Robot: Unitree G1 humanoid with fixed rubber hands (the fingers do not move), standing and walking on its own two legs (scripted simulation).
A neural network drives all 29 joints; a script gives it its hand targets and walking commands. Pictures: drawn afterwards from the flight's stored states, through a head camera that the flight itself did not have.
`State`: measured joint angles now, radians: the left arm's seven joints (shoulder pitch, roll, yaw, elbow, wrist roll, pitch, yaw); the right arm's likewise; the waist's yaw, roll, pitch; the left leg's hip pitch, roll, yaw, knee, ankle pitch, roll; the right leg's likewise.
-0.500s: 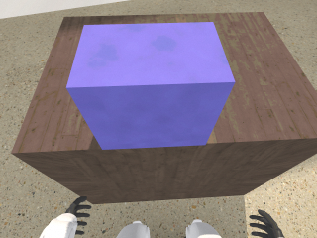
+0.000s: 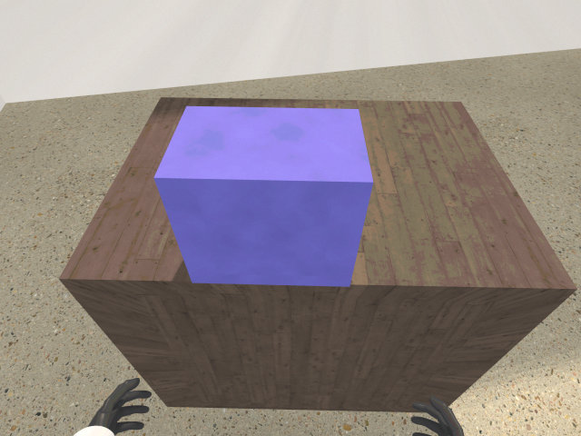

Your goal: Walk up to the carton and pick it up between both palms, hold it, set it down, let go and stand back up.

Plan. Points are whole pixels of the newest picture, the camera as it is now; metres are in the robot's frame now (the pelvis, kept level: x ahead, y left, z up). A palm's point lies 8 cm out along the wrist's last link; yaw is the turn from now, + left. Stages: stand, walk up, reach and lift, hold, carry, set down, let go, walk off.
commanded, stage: reach and lift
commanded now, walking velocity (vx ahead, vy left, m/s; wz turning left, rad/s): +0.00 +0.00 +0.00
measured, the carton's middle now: (271, 200) +0.45 +0.07 +0.08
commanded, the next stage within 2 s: none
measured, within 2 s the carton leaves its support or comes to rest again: neither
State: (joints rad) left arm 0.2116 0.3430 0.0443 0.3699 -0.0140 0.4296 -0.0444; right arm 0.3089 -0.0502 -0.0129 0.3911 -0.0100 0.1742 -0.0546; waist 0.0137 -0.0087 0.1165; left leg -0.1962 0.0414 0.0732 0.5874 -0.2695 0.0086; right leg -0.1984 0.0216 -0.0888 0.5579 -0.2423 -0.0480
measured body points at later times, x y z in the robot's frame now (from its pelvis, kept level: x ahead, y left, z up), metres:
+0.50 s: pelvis +0.03 -0.01 +0.02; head +0.03 +0.01 +0.47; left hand +0.20 +0.27 -0.03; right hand +0.19 -0.19 -0.03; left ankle +0.04 +0.12 -0.73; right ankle +0.05 -0.09 -0.73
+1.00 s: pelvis +0.07 +0.04 +0.02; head +0.07 +0.05 +0.47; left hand +0.24 +0.30 +0.04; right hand +0.25 -0.17 +0.03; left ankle +0.04 +0.12 -0.73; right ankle +0.05 -0.08 -0.73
